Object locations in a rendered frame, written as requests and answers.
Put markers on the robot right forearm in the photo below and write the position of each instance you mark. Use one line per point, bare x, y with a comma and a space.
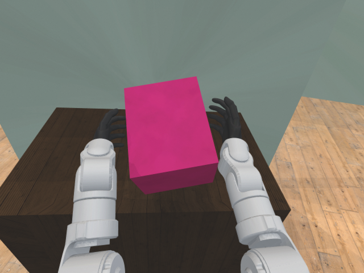
257, 225

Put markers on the pedestal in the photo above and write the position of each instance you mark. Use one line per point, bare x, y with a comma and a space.
185, 230

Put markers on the robot left forearm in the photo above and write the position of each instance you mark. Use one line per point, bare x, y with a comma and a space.
93, 220

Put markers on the left robot upper arm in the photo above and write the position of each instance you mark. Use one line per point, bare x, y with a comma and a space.
95, 262

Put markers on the right robot hand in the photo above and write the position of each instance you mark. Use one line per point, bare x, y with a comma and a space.
231, 127

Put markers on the carton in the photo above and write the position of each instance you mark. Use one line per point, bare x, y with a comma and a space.
170, 144

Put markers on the right robot upper arm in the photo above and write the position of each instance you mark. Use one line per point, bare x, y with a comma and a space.
278, 259

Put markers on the left robot hand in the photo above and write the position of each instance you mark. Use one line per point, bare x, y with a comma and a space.
105, 128

